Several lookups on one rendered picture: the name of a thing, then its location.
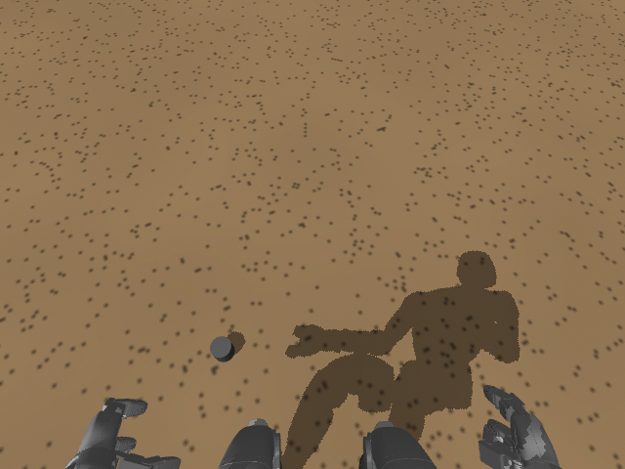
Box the left robot hand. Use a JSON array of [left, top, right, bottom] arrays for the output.
[[77, 398, 181, 469]]

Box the tin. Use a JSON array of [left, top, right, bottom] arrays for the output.
[[210, 336, 234, 362]]

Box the right robot hand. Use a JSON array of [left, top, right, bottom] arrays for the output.
[[479, 385, 560, 469]]

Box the left robot arm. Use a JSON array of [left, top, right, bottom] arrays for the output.
[[64, 447, 116, 469]]

